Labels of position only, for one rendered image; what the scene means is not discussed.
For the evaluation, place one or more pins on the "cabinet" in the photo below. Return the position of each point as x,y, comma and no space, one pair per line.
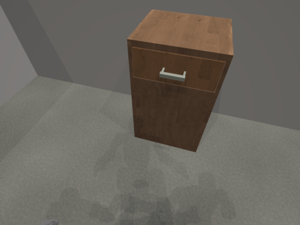
172,114

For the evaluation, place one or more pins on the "handle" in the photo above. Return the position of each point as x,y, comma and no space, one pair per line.
172,76

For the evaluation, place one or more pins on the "drawer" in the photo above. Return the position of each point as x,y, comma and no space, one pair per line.
201,73

